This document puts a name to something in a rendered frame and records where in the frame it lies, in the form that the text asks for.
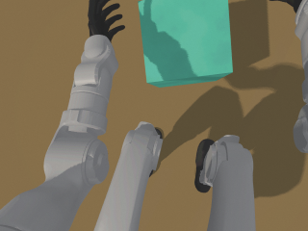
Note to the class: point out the carton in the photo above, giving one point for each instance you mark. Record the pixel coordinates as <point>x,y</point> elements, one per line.
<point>185,41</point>

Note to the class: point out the robot right hand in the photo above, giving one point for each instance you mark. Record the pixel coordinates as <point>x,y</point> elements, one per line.
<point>294,3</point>

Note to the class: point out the robot right upper arm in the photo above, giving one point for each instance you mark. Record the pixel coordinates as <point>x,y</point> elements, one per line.
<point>300,130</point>

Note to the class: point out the robot shin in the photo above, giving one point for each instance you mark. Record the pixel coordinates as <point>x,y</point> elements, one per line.
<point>229,138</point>
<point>143,125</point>

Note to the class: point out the robot left hand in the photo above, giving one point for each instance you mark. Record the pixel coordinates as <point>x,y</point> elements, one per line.
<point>98,24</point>

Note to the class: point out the right robot forearm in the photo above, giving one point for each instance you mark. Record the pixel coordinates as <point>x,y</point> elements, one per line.
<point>301,31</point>

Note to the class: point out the robot right shin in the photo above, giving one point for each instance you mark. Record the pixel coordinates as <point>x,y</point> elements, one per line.
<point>229,138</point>

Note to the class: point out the left robot forearm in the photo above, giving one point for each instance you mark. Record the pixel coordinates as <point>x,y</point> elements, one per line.
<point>85,116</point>

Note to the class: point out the robot left upper arm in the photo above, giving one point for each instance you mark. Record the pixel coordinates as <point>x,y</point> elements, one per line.
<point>72,167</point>

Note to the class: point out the robot left shin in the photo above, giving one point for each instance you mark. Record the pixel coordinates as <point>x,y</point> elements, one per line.
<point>143,125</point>

